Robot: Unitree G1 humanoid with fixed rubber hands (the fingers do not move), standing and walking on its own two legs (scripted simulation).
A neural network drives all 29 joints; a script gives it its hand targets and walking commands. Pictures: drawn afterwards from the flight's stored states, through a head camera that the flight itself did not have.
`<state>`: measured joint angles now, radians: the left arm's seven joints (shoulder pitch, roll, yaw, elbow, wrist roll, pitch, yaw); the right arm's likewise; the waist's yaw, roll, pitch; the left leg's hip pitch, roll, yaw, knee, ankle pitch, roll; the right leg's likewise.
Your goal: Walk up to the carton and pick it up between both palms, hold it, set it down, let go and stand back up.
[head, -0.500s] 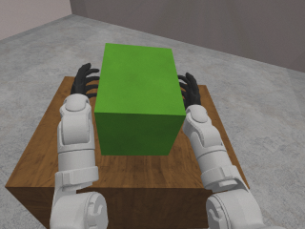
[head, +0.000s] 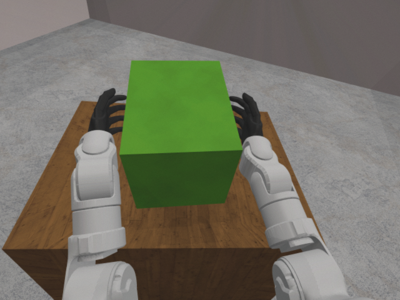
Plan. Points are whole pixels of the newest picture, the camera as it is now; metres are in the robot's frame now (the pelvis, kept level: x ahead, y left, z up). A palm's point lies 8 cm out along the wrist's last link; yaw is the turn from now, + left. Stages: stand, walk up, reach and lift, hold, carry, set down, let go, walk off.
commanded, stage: hold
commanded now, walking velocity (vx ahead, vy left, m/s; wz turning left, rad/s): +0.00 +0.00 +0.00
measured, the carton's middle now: (178, 133) +0.40 +0.01 +0.14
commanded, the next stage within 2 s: none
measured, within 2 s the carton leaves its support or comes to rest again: neither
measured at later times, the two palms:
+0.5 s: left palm (104, 126) +0.36 +0.14 +0.20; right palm (253, 135) +0.35 -0.13 +0.18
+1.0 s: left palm (102, 126) +0.37 +0.15 +0.19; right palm (249, 128) +0.36 -0.13 +0.19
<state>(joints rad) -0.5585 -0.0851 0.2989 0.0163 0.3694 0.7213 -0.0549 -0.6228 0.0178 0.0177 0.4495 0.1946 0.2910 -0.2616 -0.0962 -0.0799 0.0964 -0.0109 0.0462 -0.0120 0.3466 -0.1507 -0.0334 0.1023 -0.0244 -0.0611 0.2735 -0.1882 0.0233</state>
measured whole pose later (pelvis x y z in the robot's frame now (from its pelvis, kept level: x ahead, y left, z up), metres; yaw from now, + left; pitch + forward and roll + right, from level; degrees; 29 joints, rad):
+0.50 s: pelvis -0.01 -0.01 +0.00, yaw +0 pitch -11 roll -1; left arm -0.65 -0.10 0.36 0.13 0.42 0.69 -0.08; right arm -0.67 0.04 -0.04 0.57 0.14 0.22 -0.24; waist -0.07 -0.07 0.09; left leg 0.00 0.05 -0.01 0.29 -0.11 -0.04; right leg 0.09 -0.02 -0.06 0.27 -0.17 0.01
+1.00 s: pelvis +0.00 +0.00 +0.00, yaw +0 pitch -10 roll -1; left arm -0.59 -0.08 0.31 0.04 0.37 0.70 -0.05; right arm -0.66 0.02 0.00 0.47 0.18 0.27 -0.26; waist -0.10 -0.08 0.10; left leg -0.02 0.04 -0.01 0.34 -0.15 -0.03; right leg 0.09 -0.03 -0.06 0.27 -0.19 0.03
